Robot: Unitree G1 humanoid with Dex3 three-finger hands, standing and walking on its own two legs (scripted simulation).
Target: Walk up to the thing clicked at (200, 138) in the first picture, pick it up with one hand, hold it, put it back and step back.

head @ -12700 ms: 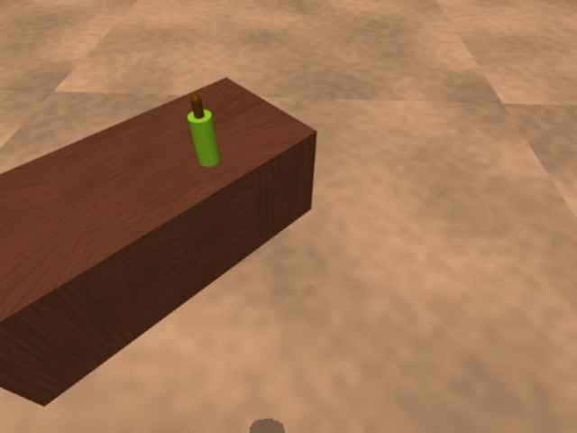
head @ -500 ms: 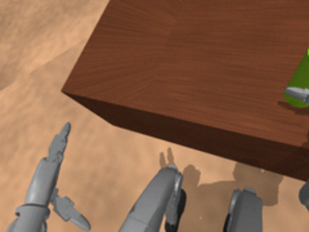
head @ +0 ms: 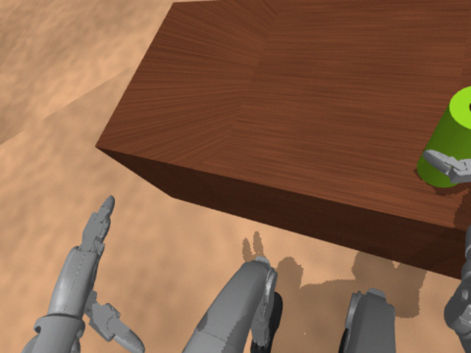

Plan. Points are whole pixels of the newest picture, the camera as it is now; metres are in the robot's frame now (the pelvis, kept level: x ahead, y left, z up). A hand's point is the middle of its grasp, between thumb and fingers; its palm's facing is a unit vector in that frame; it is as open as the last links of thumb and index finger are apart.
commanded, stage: settle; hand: right
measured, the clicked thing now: (467, 130) +0.51 -0.20 -0.01
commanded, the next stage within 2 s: lift in 0.46 s
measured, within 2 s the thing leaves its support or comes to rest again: leaves its support in 0.16 s
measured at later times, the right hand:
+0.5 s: hand out of the picture +0.50 -0.22 -0.01, palm faces +0.19 +0.98 +0.00, open 10.7 cm
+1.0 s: hand out of the picture +0.47 -0.21 +0.03, palm faces +0.18 +0.98 -0.01, open 10.7 cm
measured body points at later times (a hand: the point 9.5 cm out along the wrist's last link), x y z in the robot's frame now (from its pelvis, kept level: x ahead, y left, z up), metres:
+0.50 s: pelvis +0.01 -0.01 +0.03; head +0.17 -0.09 +0.45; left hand +0.19 +0.25 +0.09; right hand +0.48 -0.28 -0.01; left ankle +0.07 +0.13 -0.56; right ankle +0.05 -0.12 -0.56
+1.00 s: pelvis +0.02 +0.00 +0.06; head +0.15 -0.07 +0.49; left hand +0.19 +0.25 +0.11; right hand +0.45 -0.26 +0.04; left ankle +0.07 +0.13 -0.56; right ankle +0.05 -0.12 -0.56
